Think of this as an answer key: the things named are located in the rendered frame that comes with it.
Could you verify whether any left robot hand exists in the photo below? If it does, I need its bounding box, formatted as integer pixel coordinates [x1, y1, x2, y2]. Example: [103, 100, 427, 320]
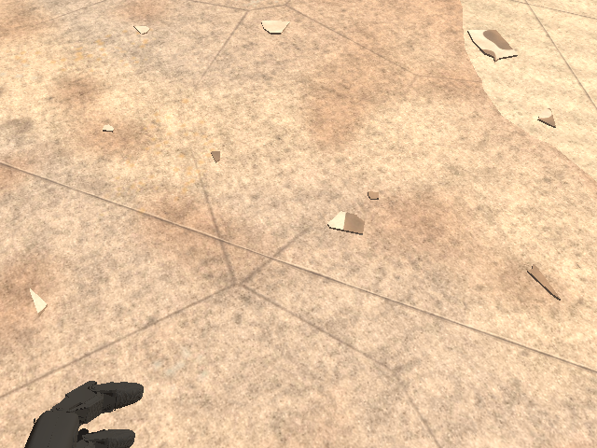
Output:
[24, 381, 144, 448]

